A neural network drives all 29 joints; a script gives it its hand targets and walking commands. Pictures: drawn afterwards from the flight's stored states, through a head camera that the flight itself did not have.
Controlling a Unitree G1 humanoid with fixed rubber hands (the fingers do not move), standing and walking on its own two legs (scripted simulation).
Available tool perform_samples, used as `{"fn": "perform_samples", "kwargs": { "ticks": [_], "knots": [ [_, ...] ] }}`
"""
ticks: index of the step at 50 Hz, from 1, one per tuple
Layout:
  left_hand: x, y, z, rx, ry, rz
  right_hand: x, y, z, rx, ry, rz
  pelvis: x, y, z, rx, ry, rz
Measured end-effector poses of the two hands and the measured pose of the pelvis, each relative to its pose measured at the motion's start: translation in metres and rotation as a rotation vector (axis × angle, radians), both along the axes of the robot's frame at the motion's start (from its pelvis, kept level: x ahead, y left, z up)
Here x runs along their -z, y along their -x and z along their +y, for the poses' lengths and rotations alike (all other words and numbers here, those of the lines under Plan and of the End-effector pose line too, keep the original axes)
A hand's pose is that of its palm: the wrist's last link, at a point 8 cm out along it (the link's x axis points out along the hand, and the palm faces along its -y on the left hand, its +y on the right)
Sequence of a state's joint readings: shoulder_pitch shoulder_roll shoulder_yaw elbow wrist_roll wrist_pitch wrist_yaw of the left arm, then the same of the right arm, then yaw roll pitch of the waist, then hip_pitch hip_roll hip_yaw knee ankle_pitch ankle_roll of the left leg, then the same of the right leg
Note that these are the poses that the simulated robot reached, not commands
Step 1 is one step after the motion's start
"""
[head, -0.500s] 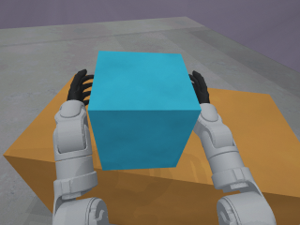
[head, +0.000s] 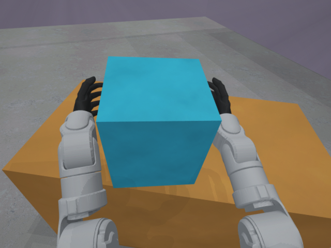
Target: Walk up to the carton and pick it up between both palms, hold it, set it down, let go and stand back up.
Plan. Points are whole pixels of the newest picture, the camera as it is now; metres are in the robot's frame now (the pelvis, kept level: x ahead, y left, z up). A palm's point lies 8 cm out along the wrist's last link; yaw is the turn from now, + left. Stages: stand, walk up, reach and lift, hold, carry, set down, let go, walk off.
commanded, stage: hold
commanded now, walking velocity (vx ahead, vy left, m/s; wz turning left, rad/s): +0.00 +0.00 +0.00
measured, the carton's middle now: (154, 125) +0.37 +0.01 +0.14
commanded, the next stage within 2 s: none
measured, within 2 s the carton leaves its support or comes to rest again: neither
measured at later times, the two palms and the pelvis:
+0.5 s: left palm (83, 112) +0.35 +0.16 +0.21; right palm (220, 111) +0.36 -0.14 +0.20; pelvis +0.00 +0.00 +0.00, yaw +0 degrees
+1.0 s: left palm (84, 113) +0.36 +0.16 +0.20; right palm (221, 111) +0.36 -0.14 +0.20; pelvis +0.00 +0.00 +0.00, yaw +0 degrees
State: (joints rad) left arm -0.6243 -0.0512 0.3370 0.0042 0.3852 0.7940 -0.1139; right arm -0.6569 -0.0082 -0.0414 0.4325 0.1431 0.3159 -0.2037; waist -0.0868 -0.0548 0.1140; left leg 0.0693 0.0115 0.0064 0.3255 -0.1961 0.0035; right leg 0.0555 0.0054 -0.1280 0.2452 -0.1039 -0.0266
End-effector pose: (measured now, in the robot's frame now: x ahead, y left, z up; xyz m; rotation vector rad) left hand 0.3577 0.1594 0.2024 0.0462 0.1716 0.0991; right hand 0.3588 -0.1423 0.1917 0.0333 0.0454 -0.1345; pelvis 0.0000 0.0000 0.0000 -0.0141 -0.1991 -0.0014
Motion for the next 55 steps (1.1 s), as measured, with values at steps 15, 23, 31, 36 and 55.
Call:
{"fn": "perform_samples", "kwargs": {
  "ticks": [15, 23, 31, 36, 55],
  "knots": [
    [0.0024, 0.0062, 0.0021, -0.006, 0.017, -0.001, -0.0015, 0.0041, 0.0019, -0.006, 0.004, -0.002, 0.0000, 0.0018, -0.0007, 0.003, -0.002, -0.006],
    [-0.0039, 0.0041, 0.0016, -0.006, 0.007, -0.006, -0.0039, 0.0027, 0.0016, -0.004, 0.004, -0.009, -0.0001, 0.0043, -0.0016, -0.003, -0.004, 0.008],
    [-0.0016, 0.0018, -0.0014, -0.001, 0.011, 0.008, -0.0015, 0.0019, -0.0015, 0.001, 0.005, 0.005, -0.0002, 0.0046, -0.0019, -0.001, -0.004, -0.003],
    [0.0016, 0.0021, -0.0015, 0.001, 0.014, 0.007, 0.0006, 0.0024, -0.0016, 0.002, 0.001, 0.003, -0.0001, 0.0034, -0.0023, 0.000, -0.004, 0.000],
    [-0.0003, 0.0027, 0.0009, 0.000, 0.013, -0.004, -0.0036, 0.0021, 0.0007, -0.001, 0.007, -0.011, 0.0000, 0.0014, -0.0008, -0.001, -0.002, -0.006]
  ]
}}
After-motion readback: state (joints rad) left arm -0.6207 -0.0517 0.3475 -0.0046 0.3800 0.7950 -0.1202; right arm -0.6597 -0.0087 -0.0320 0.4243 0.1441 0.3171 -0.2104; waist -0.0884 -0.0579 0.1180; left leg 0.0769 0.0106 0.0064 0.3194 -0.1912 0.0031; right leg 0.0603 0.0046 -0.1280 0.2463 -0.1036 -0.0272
